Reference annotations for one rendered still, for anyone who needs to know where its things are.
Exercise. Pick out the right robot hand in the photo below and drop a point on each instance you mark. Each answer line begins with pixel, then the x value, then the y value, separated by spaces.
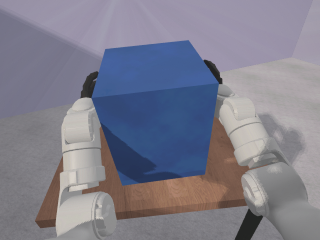
pixel 214 70

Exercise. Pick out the table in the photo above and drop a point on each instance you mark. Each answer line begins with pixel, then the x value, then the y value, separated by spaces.
pixel 220 187

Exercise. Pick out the left robot hand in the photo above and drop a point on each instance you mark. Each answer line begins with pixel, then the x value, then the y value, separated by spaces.
pixel 89 85

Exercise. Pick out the left robot upper arm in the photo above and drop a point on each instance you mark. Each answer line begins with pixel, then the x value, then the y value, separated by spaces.
pixel 89 216

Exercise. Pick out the robot right forearm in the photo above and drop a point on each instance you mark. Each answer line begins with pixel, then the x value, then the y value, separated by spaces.
pixel 252 144

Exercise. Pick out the right robot upper arm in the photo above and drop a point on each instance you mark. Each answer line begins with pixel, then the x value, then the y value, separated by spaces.
pixel 276 192

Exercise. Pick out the robot left forearm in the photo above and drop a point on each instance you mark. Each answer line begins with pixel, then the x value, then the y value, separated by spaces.
pixel 81 148

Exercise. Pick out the carton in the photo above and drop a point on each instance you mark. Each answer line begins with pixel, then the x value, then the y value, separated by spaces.
pixel 156 106

